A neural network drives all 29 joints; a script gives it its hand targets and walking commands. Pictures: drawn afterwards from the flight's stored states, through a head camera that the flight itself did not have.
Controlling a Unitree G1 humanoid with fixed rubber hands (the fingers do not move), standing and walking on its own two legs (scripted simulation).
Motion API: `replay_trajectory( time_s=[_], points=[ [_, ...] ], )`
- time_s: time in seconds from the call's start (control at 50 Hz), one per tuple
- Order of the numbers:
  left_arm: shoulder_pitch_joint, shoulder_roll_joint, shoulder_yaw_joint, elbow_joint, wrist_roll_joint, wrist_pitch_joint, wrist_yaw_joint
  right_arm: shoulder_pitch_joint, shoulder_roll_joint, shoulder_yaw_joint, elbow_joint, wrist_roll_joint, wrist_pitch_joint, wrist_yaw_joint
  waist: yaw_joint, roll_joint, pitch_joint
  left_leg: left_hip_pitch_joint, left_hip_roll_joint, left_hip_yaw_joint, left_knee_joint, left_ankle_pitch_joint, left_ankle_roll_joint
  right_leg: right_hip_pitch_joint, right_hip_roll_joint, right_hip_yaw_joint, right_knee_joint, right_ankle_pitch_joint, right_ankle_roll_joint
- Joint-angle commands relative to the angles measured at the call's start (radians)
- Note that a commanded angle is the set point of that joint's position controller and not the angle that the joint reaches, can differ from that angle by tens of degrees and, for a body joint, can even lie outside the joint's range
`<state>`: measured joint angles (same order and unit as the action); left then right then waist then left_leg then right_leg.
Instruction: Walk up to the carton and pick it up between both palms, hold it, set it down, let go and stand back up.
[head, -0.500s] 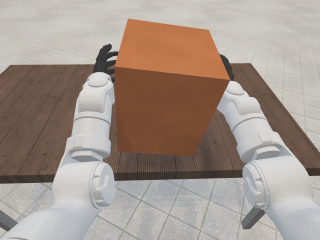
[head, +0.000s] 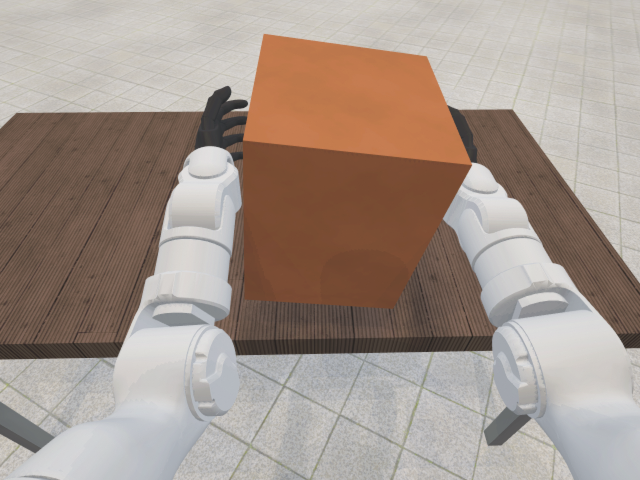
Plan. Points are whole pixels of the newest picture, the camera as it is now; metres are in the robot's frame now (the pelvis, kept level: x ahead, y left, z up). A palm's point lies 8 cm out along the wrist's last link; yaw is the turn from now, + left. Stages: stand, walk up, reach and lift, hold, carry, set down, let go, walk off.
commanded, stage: set down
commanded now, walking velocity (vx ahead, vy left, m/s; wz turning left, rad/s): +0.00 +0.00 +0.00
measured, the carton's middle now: (333, 181) +0.44 +0.01 +0.16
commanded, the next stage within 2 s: none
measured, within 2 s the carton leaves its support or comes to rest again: neither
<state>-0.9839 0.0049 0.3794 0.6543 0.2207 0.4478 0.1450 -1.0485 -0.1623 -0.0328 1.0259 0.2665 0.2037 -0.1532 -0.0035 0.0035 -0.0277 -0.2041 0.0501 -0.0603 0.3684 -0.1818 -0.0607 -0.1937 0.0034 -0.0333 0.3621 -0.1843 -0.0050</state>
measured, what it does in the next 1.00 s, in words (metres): stands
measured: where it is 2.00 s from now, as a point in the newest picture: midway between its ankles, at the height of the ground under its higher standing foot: outside the picture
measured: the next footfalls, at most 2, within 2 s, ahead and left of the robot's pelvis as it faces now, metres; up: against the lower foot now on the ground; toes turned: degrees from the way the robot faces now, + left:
none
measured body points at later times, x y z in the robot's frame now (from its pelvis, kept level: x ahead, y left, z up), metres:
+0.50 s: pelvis +0.01 +0.00 +0.00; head +0.03 +0.00 +0.45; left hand +0.45 +0.16 +0.18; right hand +0.47 -0.13 +0.16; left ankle +0.01 +0.16 -0.75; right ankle +0.00 -0.11 -0.75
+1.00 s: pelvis +0.02 -0.01 +0.00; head +0.07 -0.01 +0.45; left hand +0.47 +0.17 +0.15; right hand +0.50 -0.12 +0.12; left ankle +0.01 +0.16 -0.75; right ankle +0.00 -0.11 -0.75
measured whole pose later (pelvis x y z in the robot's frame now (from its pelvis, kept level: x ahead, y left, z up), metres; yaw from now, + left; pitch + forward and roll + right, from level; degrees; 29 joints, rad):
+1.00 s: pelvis +0.02 -0.01 +0.00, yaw +0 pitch +9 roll +0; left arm -0.96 -0.04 0.38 0.74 0.23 0.27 0.19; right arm -1.05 -0.16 -0.23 1.15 0.12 0.03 -0.04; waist 0.09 0.00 -0.06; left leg -0.34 0.06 -0.06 0.35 -0.18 -0.07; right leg -0.33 0.01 -0.03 0.36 -0.19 -0.01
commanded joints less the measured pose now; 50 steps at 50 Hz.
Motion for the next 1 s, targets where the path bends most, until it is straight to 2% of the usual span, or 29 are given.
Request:
replay_trajectory(
  time_s=[0.0,0.04,0.06,0.12,0.18,0.22,0.24,0.26,0.34,0.36,0.38,0.4,0.44,0.5,0.56,0.58,0.6,0.62,0.64,0.66,0.68,0.7,0.76,0.78,0.82,0.86,0.88,0.92,0.98],
  points=[
    [-0.646,-0.627,-0.315,-0.06,-0.095,-0.074,-0.062,-0.928,0.603,0.174,-0.291,-0.016,-0.103,0.18,0.131,-0.017,-0.712,0.286,-0.056,0.077,0.036,0.496,-0.009,0.115,0.092,-0.051,-0.074,0.334,0.031],
    [-0.646,-0.619,-0.29,-0.051,-0.08,-0.08,-0.066,-0.917,0.599,0.151,-0.271,-0.029,-0.108,0.19,0.145,-0.018,-0.693,0.278,-0.053,0.085,0.025,0.47,-0.003,0.107,0.088,-0.048,-0.078,0.301,0.029],
    [-0.635,-0.611,-0.285,-0.04,-0.076,-0.078,-0.066,-0.9,0.594,0.138,-0.249,-0.036,-0.109,0.19,0.139,-0.01,-0.672,0.281,-0.053,0.084,0.024,0.466,-0.003,0.101,0.086,-0.053,-0.082,0.3,0.026],
    [-0.631,-0.598,-0.265,-0.026,-0.069,-0.088,-0.065,-0.915,0.584,0.123,-0.253,-0.053,-0.119,0.198,0.152,-0.022,-0.679,0.266,-0.054,0.09,0.021,0.469,-0.005,0.105,0.089,-0.051,-0.08,0.305,0.027],
    [-0.642,-0.603,-0.263,-0.024,-0.067,-0.106,-0.062,-0.915,0.582,0.111,-0.24,-0.068,-0.133,0.203,0.16,-0.007,-0.697,0.266,-0.052,0.092,0.024,0.477,-0.008,0.096,0.088,-0.055,-0.078,0.307,0.024],
    [-0.683,-0.615,-0.278,-0.03,-0.084,-0.126,-0.054,-0.938,0.572,0.093,-0.25,-0.09,-0.149,0.208,0.146,-0.013,-0.731,0.275,-0.05,0.094,0.031,0.485,-0.015,0.08,0.09,-0.065,-0.075,0.306,0.022],
    [-0.687,-0.62,-0.28,-0.033,-0.082,-0.135,-0.047,-0.936,0.567,0.08,-0.226,-0.092,-0.155,0.213,0.155,0.008,-0.742,0.283,-0.043,0.089,0.035,0.495,-0.023,0.055,0.093,-0.068,-0.074,0.294,0.018],
    [-0.68,-0.617,-0.276,-0.036,-0.084,-0.141,-0.044,-0.942,0.567,0.086,-0.243,-0.098,-0.163,0.215,0.167,0.007,-0.756,0.286,-0.045,0.094,0.04,0.514,-0.021,0.062,0.092,-0.067,-0.076,0.301,0.014],
    [-0.665,-0.606,-0.255,-0.01,-0.075,-0.156,-0.036,-0.916,0.55,0.068,-0.202,-0.124,-0.171,0.228,0.172,-0.018,-0.733,0.277,-0.039,0.1,0.037,0.51,-0.019,0.049,0.092,-0.07,-0.075,0.294,0.013],
    [-0.67,-0.597,-0.251,-0.016,-0.065,-0.16,-0.036,-0.893,0.542,0.044,-0.172,-0.136,-0.173,0.23,0.166,-0.006,-0.738,0.28,-0.037,0.098,0.039,0.521,-0.027,0.041,0.096,-0.077,-0.076,0.292,0.01],
    [-0.639,-0.588,-0.233,0.015,-0.055,-0.158,-0.036,-0.902,0.539,0.051,-0.176,-0.136,-0.174,0.232,0.184,-0.012,-0.72,0.265,-0.038,0.104,0.035,0.517,-0.02,0.05,0.092,-0.07,-0.077,0.291,0.009],
    [-0.647,-0.592,-0.237,0.012,-0.056,-0.163,-0.035,-0.896,0.529,0.034,-0.167,-0.147,-0.178,0.234,0.175,-0.015,-0.716,0.263,-0.039,0.104,0.03,0.507,-0.023,0.04,0.094,-0.073,-0.077,0.288,0.009],
    [-0.634,-0.6,-0.244,-0.003,-0.066,-0.172,-0.03,-0.903,0.528,0.049,-0.187,-0.147,-0.189,0.237,0.188,-0.013,-0.751,0.267,-0.037,0.111,0.043,0.552,-0.029,0.047,0.094,-0.076,-0.069,0.32,0.008],
    [-0.632,-0.59,-0.226,0.011,-0.052,-0.181,-0.026,-0.886,0.512,0.026,-0.157,-0.166,-0.196,0.246,0.19,-0.013,-0.751,0.285,-0.031,0.102,0.051,0.577,-0.033,0.006,0.101,-0.08,-0.079,0.298,0.004],
    [-0.646,-0.593,-0.234,-0.015,-0.044,-0.193,-0.025,-0.876,0.517,0.018,-0.148,-0.186,-0.209,0.245,0.191,-0.006,-0.774,0.289,-0.03,0.107,0.056,0.62,-0.035,0.013,0.099,-0.081,-0.073,0.336,0.005],
    [-0.636,-0.608,-0.233,-0.008,-0.054,-0.202,-0.022,-0.885,0.514,0.019,-0.163,-0.185,-0.217,0.252,0.209,-0.001,-0.797,0.288,-0.029,0.117,0.064,0.623,-0.04,0.001,0.101,-0.079,-0.071,0.313,0.0],
    [-0.633,-0.606,-0.238,-0.009,-0.056,-0.204,-0.02,-0.872,0.519,0.019,-0.159,-0.194,-0.22,0.251,0.196,-0.019,-0.801,0.288,-0.029,0.111,0.065,0.633,-0.036,0.002,0.1,-0.081,-0.075,0.326,-0.001],
    [-0.62,-0.601,-0.226,-0.003,-0.048,-0.206,-0.018,-0.885,0.513,0.018,-0.163,-0.197,-0.224,0.254,0.21,-0.012,-0.817,0.29,-0.027,0.112,0.07,0.649,-0.038,-0.001,0.101,-0.082,-0.071,0.335,-0.001],
    [-0.622,-0.613,-0.237,-0.009,-0.053,-0.212,-0.017,-0.866,0.511,0.006,-0.154,-0.203,-0.23,0.253,0.201,0.0,-0.821,0.302,-0.026,0.118,0.074,0.656,-0.043,-0.011,0.101,-0.084,-0.07,0.343,0.0],
    [-0.617,-0.6,-0.217,0.003,-0.039,-0.215,-0.014,-0.864,0.507,0.012,-0.144,-0.207,-0.231,0.256,0.214,-0.008,-0.813,0.296,-0.023,0.119,0.076,0.656,-0.04,-0.011,0.097,-0.082,-0.072,0.337,-0.001],
    [-0.631,-0.603,-0.229,-0.007,-0.044,-0.219,-0.015,-0.848,0.512,0.002,-0.125,-0.218,-0.231,0.254,0.201,-0.017,-0.823,0.296,-0.023,0.116,0.078,0.671,-0.042,-0.017,0.099,-0.086,-0.068,0.359,0.002],
    [-0.605,-0.607,-0.22,-0.011,-0.037,-0.222,-0.016,-0.859,0.517,0.005,-0.138,-0.216,-0.239,0.255,0.219,-0.005,-0.834,0.29,-0.024,0.127,0.078,0.681,-0.043,0.001,0.099,-0.084,-0.065,0.367,-0.002],
    [-0.592,-0.61,-0.222,-0.001,-0.04,-0.23,-0.014,-0.852,0.493,-0.001,-0.138,-0.228,-0.248,0.256,0.208,-0.011,-0.842,0.284,-0.021,0.124,0.089,0.715,-0.044,-0.012,0.1,-0.086,-0.063,0.409,0.003],
    [-0.583,-0.601,-0.213,0.002,-0.034,-0.232,-0.016,-0.845,0.498,-0.004,-0.13,-0.23,-0.247,0.257,0.221,-0.016,-0.84,0.274,-0.024,0.127,0.086,0.708,-0.044,-0.011,0.101,-0.083,-0.065,0.397,0.002],
    [-0.577,-0.614,-0.218,0.005,-0.031,-0.233,-0.019,-0.835,0.493,-0.017,-0.121,-0.248,-0.253,0.258,0.204,-0.018,-0.845,0.285,-0.02,0.123,0.088,0.729,-0.044,-0.019,0.101,-0.088,-0.065,0.403,-0.002],
    [-0.563,-0.621,-0.215,0.002,-0.031,-0.237,-0.015,-0.829,0.479,-0.022,-0.11,-0.253,-0.259,0.266,0.22,-0.011,-0.843,0.303,-0.013,0.125,0.096,0.756,-0.049,-0.049,0.104,-0.089,-0.069,0.381,-0.006],
    [-0.573,-0.62,-0.22,0.002,-0.032,-0.24,-0.014,-0.83,0.474,-0.032,-0.11,-0.267,-0.262,0.266,0.213,-0.021,-0.85,0.298,-0.013,0.126,0.095,0.742,-0.047,-0.055,0.103,-0.091,-0.074,0.377,-0.007],
    [-0.567,-0.624,-0.208,-0.002,-0.023,-0.252,-0.014,-0.822,0.491,-0.036,-0.097,-0.273,-0.267,0.271,0.221,-0.005,-0.855,0.286,-0.018,0.136,0.097,0.744,-0.051,-0.048,0.101,-0.087,-0.066,0.388,-0.008],
    [-0.578,-0.619,-0.21,-0.008,-0.022,-0.264,-0.011,-0.831,0.492,-0.045,-0.1,-0.286,-0.281,0.274,0.231,-0.02,-0.897,0.268,-0.016,0.137,0.097,0.754,-0.047,-0.039,0.103,-0.088,-0.062,0.411,-0.01]
  ],
)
